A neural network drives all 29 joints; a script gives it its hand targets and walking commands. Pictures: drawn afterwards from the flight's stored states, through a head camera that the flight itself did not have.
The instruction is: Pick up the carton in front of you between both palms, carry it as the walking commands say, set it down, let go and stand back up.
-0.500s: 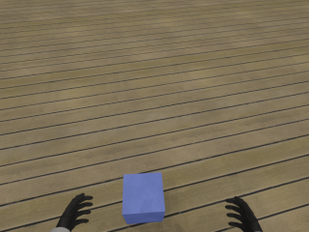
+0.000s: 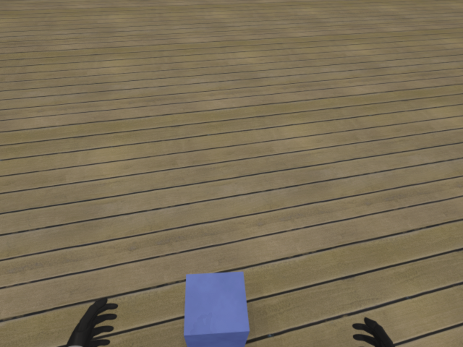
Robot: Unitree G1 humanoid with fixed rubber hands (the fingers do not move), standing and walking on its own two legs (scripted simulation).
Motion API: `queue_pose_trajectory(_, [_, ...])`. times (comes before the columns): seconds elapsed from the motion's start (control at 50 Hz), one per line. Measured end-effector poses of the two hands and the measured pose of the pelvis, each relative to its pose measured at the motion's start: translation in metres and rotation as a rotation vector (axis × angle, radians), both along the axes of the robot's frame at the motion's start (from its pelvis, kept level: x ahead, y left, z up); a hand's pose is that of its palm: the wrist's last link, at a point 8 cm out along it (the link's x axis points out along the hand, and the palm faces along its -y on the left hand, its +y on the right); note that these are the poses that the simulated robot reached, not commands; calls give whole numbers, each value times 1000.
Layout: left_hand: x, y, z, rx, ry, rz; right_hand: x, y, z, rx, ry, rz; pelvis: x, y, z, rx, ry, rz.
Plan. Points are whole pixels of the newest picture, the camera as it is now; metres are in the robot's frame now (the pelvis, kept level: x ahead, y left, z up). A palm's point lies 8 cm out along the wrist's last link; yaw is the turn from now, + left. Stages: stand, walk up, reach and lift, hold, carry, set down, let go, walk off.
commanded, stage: stand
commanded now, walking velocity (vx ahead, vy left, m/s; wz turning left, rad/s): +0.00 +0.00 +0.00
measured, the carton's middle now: (215, 312) +0.39 +0.05 -0.64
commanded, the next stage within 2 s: none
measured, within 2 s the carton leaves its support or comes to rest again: neither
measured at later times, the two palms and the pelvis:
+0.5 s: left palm out of the picture +0.07 +0.29 -0.11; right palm out of the picture +0.09 -0.26 -0.09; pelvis -0.01 +0.01 +0.00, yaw +1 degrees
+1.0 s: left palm out of the picture +0.04 +0.30 -0.11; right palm out of the picture +0.07 -0.28 -0.10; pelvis -0.02 +0.01 +0.00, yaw +2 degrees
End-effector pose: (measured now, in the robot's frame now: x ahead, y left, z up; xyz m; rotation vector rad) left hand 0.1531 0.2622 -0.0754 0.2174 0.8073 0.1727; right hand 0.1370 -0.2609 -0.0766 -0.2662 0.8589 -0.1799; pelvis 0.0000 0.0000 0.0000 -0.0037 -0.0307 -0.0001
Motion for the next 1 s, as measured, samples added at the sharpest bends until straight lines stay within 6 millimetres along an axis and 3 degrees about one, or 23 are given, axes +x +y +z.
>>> queue_pose_trajectory(0.14, [-29, 18, -18, 22, 78, 24, -15, -13, 1, -63, 31, -39, -1, 7, 0, -6, 3, 3])
queue_pose_trajectory(0.5, [-85, 32, -32, 47, 207, 55, -44, -1, -16, -42, 125, -37, -14, 13, 1, -8, -12, 14])
queue_pose_trajectory(1.0, [-113, 36, -32, 67, 269, 82, -70, -18, -21, -58, 213, -37, -25, 6, 4, -6, -25, 31])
